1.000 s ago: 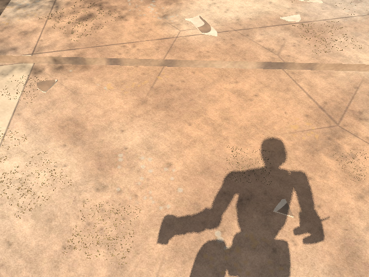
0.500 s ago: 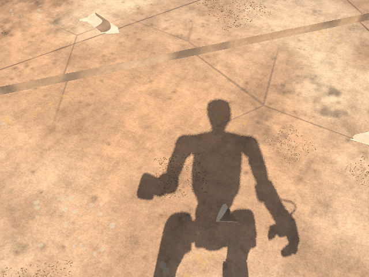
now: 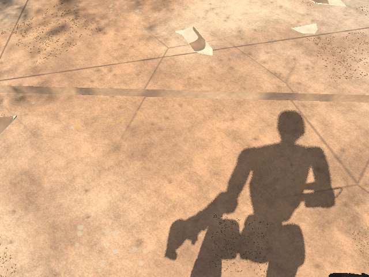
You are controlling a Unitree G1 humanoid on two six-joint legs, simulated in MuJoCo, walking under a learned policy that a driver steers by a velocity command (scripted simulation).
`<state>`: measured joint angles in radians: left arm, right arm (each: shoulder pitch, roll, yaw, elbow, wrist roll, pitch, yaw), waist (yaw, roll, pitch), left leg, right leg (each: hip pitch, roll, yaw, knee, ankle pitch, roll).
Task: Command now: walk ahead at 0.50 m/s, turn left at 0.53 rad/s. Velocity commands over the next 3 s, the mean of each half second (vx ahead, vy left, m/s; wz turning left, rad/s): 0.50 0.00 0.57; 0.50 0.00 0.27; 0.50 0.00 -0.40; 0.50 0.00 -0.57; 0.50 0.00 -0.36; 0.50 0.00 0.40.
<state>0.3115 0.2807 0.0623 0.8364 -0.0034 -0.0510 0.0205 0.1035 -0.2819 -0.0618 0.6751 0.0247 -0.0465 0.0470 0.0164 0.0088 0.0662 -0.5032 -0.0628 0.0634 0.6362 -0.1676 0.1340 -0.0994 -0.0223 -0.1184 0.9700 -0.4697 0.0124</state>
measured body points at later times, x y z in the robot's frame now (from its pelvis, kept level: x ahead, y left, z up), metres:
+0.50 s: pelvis +0.30 -0.04 +0.01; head +0.32 -0.04 +0.46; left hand +0.40 +0.26 -0.06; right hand +0.45 -0.29 -0.10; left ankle +0.14 +0.05 -0.63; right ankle +0.40 -0.13 -0.71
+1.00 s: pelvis +0.52 +0.10 +0.02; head +0.55 +0.13 +0.47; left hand +0.42 +0.37 -0.12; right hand +0.81 -0.03 -0.06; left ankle +0.54 +0.22 -0.71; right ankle +0.46 -0.10 -0.63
